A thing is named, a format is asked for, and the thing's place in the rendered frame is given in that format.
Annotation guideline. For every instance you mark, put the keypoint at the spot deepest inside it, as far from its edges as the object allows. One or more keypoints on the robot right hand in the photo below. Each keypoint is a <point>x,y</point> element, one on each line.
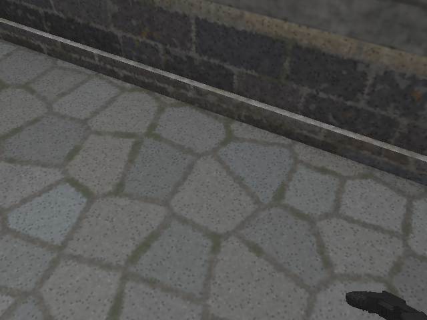
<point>385,304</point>

